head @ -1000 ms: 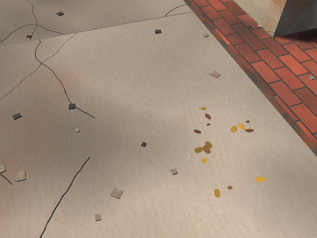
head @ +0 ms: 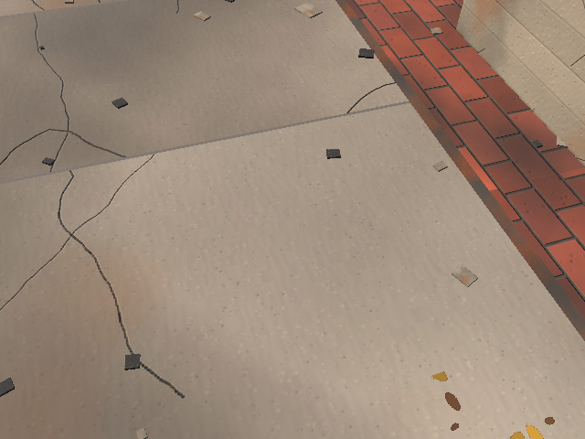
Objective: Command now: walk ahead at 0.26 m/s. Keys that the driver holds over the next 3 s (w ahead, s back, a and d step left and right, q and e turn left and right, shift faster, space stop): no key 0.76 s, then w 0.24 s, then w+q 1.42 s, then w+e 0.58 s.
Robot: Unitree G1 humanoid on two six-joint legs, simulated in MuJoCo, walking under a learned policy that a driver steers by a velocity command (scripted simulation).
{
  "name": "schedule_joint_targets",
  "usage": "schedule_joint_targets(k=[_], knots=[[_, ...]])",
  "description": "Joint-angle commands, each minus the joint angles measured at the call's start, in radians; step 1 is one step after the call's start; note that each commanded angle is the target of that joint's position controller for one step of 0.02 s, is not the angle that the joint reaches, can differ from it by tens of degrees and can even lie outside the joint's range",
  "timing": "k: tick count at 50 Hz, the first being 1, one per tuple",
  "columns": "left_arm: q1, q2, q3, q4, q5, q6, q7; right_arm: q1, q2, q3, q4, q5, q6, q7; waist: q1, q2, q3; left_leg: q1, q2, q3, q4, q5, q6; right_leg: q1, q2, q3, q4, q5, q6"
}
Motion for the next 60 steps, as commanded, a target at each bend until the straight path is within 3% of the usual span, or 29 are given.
schedule_joint_targets(k=[1, 6, 8, 9, 10, 11, 12, 13, 14, 17, 20, 22, 23, 24, 26, 30, 38, 40, 42, 44, 47, 49, 50, 51, 52, 53, 54, 57, 60], knots=[[-0.006, 0.013, -0.004, -0.034, 0.002, 0.000, -0.006, -0.032, -0.161, -0.026, -0.047, 0.003, -0.005, -0.017, 0.026, 0.111, -0.039, -0.075, 0.209, -0.043, -0.048, 0.605, 0.116, 0.169, 0.049, -0.045, -0.183, 0.181, 0.011], [-0.042, 0.063, 0.004, -0.044, 0.009, -0.004, -0.017, -0.031, -0.161, -0.028, -0.010, 0.019, 0.020, -0.026, 0.034, 0.123, -0.049, 0.048, 0.262, -0.101, 0.062, 0.535, 0.098, 0.212, 0.069, -0.012, -0.312, 0.131, -0.030], [0.053, 0.110, 0.023, -0.005, 0.023, -0.012, -0.015, -0.024, -0.150, -0.026, -0.003, 0.022, 0.028, -0.029, 0.077, 0.073, -0.091, 0.051, 0.200, -0.091, 0.199, 0.473, 0.043, 0.375, 0.077, -0.017, -0.436, 0.337, -0.064], [0.099, 0.175, 0.037, 0.004, 0.033, -0.013, -0.009, 0.035, -0.125, -0.018, -0.005, 0.000, 0.022, -0.029, 0.053, -0.013, -0.174, -0.039, 0.132, -0.059, 0.332, 0.287, -0.001, 0.565, -0.029, 0.072, -0.367, 0.746, -0.108], [0.137, 0.154, 0.027, 0.018, 0.034, 0.000, -0.004, 0.172, -0.026, 0.011, 0.032, -0.005, 0.019, -0.024, 0.014, -0.158, -0.297, -0.218, 0.062, -0.042, 0.522, -0.119, -0.060, 0.806, -0.189, 0.230, -0.316, 0.907, -0.261], [0.165, 0.072, 0.008, 0.030, 0.017, 0.014, -0.006, 0.129, -0.050, 0.011, 0.035, 0.007, 0.032, -0.026, 0.064, -0.176, -0.330, -0.271, 0.039, -0.077, 0.668, -0.497, -0.098, 0.785, -0.249, 0.334, -0.378, 0.786, -0.328], [0.126, 0.063, -0.002, 0.026, 0.009, 0.017, -0.012, 0.062, -0.106, -0.004, 0.012, 0.026, 0.049, -0.028, 0.062, -0.130, -0.277, -0.315, 0.065, -0.120, 0.732, -0.567, -0.102, 0.695, -0.228, 0.338, -0.432, 0.521, -0.306], [0.065, 0.071, -0.004, 0.015, 0.012, 0.019, -0.010, 0.012, -0.117, -0.010, 0.004, 0.032, 0.068, -0.039, 0.050, -0.085, -0.213, -0.338, 0.090, -0.126, 0.752, -0.532, -0.106, 0.604, -0.201, 0.319, -0.474, 0.313, -0.269], [-0.001, 0.078, -0.004, -0.001, 0.015, 0.022, -0.007, -0.015, -0.118, -0.015, 0.002, 0.026, 0.087, -0.049, 0.035, -0.062, -0.153, -0.330, 0.107, -0.123, 0.719, -0.480, -0.114, 0.497, -0.179, 0.288, -0.521, 0.164, -0.242], [-0.102, 0.081, -0.001, -0.017, 0.028, 0.038, 0.006, 0.009, -0.081, -0.013, 0.024, 0.015, 0.112, -0.067, -0.008, -0.106, -0.103, -0.168, 0.112, -0.090, 0.534, -0.325, -0.118, 0.291, -0.099, 0.189, -0.595, -0.067, -0.183], [-0.093, 0.069, -0.003, 0.003, 0.007, 0.050, 0.012, 0.047, -0.053, -0.009, 0.062, 0.005, 0.108, -0.057, -0.028, -0.087, -0.118, -0.011, 0.081, -0.038, 0.306, -0.069, -0.089, 0.241, -0.048, 0.110, -0.584, -0.214, -0.146], [-0.042, 0.046, -0.010, 0.030, 0.000, 0.052, 0.011, 0.014, -0.085, -0.010, 0.047, -0.018, 0.111, -0.051, -0.006, -0.034, -0.060, -0.009, 0.124, -0.080, 0.193, -0.041, -0.049, 0.217, -0.006, 0.085, -0.571, -0.388, -0.068], [-0.020, 0.052, -0.006, 0.033, 0.007, 0.055, 0.011, -0.015, -0.134, -0.016, 0.034, -0.012, 0.110, -0.054, 0.033, 0.028, -0.012, -0.094, 0.157, -0.111, 0.156, -0.172, -0.020, 0.234, 0.035, 0.051, -0.550, -0.389, -0.037], [-0.025, 0.041, -0.007, 0.031, 0.010, 0.058, 0.015, -0.033, -0.138, -0.019, 0.044, -0.002, 0.102, -0.052, 0.047, 0.108, 0.022, -0.241, 0.148, -0.121, 0.117, -0.343, -0.007, 0.343, 0.078, -0.003, -0.511, -0.300, -0.015], [-0.012, 0.040, -0.005, 0.044, 0.011, 0.057, 0.022, -0.071, -0.099, -0.010, 0.046, -0.003, 0.078, -0.051, 0.060, 0.140, 0.029, -0.303, 0.144, -0.122, 0.066, -0.324, -0.039, 0.452, 0.079, -0.011, -0.438, -0.153, -0.023], [0.012, 0.038, -0.003, 0.075, 0.007, 0.056, 0.019, -0.034, -0.088, -0.008, 0.062, 0.006, 0.052, -0.048, 0.046, 0.085, -0.012, -0.199, 0.129, -0.101, 0.113, -0.123, -0.056, 0.458, 0.074, -0.012, -0.406, 0.015, -0.044], [0.016, 0.041, -0.001, 0.111, 0.000, 0.068, 0.019, 0.002, -0.080, -0.002, 0.077, 0.010, 0.062, -0.048, 0.034, 0.045, -0.036, -0.137, 0.117, -0.082, 0.148, 0.032, -0.048, 0.486, 0.072, -0.016, -0.373, 0.147, -0.039], [0.037, 0.031, -0.002, 0.132, -0.005, 0.074, 0.020, 0.032, -0.085, -0.006, 0.093, 0.016, 0.068, -0.049, 0.032, 0.067, -0.035, -0.138, 0.114, -0.089, 0.116, -0.194, -0.025, 0.473, 0.112, -0.058, -0.342, -0.089, -0.038], [0.015, 0.039, 0.003, 0.126, -0.010, 0.069, 0.019, 0.035, -0.130, -0.022, 0.081, 0.027, 0.069, -0.052, 0.020, 0.130, 0.048, -0.150, 0.178, -0.195, 0.049, -0.482, 0.045, 0.334, 0.155, -0.103, -0.253, -0.347, -0.037], [-0.045, 0.024, 0.000, 0.095, -0.018, 0.039, 0.009, 0.075, -0.172, -0.038, 0.082, 0.039, 0.050, -0.053, -0.004, 0.199, 0.138, -0.091, 0.335, -0.405, -0.047, -0.589, 0.133, 0.159, 0.139, -0.107, -0.130, -0.311, -0.050], [-0.041, 0.017, 0.002, 0.083, -0.028, -0.005, -0.014, 0.059, -0.146, -0.040, 0.076, 0.038, 0.017, -0.047, 0.024, 0.200, 0.161, -0.023, 0.390, -0.421, -0.006, -0.328, 0.151, 0.097, 0.079, -0.067, -0.121, -0.320, -0.084], [0.099, 0.025, 0.015, 0.138, -0.036, -0.015, -0.020, -0.018, -0.137, -0.039, 0.050, 0.047, 0.019, -0.037, 0.102, 0.168, 0.112, -0.146, 0.299, -0.276, 0.075, -0.225, 0.085, 0.389, 0.120, -0.111, -0.316, -0.215, -0.092], [0.206, 0.063, 0.035, 0.177, -0.029, -0.013, -0.018, -0.061, -0.135, -0.037, 0.029, 0.043, 0.016, -0.035, 0.147, 0.122, 0.069, -0.245, 0.229, -0.190, 0.199, -0.071, 0.046, 0.572, 0.119, -0.067, -0.347, -0.154, -0.098], [0.336, 0.159, 0.064, 0.201, -0.025, -0.015, -0.011, -0.089, -0.082, -0.022, -0.004, 0.040, 0.009, -0.034, 0.187, -0.109, 0.020, -0.429, 0.091, -0.034, 0.539, -0.030, -0.030, 0.745, -0.063, 0.241, -0.501, -0.235, -0.177], [0.448, 0.205, 0.067, 0.222, -0.016, -0.024, -0.022, -0.090, -0.033, -0.011, -0.032, 0.041, -0.006, -0.037, 0.209, -0.290, -0.061, -0.604, -0.003, -0.068, 0.836, -0.388, -0.056, 0.871, -0.268, 0.634, -0.655, -0.245, -0.300], [0.378, 0.117, 0.036, 0.208, -0.002, -0.038, -0.019, -0.101, -0.081, -0.027, -0.029, 0.065, -0.015, -0.034, 0.161, -0.132, -0.007, -0.681, 0.048, -0.201, 0.995, -0.395, -0.026, 0.827, -0.293, 0.605, -0.629, -0.248, -0.286], [0.300, 0.064, 0.019, 0.180, -0.004, -0.045, -0.018, -0.091, -0.088, -0.030, -0.021, 0.078, -0.018, -0.026, 0.125, -0.078, 0.033, -0.700, 0.087, -0.223, 1.020, -0.293, 0.007, 0.776, -0.255, 0.460, -0.621, -0.212, -0.236], [0.212, 0.011, -0.006, 0.153, 0.003, -0.045, -0.021, -0.084, -0.083, -0.048, -0.002, 0.061, -0.006, -0.021, 0.070, -0.048, 0.053, -0.625, 0.155, -0.197, 0.880, -0.075, 0.032, 0.678, -0.141, 0.136, -0.649, 0.012, -0.124], [0.262, 0.041, -0.005, 0.163, 0.019, -0.040, -0.004, -0.114, -0.038, -0.044, -0.018, 0.052, 0.019, -0.006, 0.068, -0.025, 0.052, -0.629, 0.156, -0.160, 0.827, 0.003, 0.001, 0.653, -0.129, 0.024, -0.679, 0.159, -0.132]])
Next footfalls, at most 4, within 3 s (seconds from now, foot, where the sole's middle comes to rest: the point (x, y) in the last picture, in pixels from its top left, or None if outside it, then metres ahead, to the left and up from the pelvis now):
0.16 right None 0.25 -0.13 -0.79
0.44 left None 0.16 0.11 -0.79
1.50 left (235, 394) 0.60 0.12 -0.79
2.02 right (262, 270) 0.95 0.06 -0.79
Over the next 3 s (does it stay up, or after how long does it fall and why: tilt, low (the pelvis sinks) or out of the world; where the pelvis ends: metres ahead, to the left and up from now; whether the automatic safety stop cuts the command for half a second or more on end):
stays up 1.12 0.44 -0.02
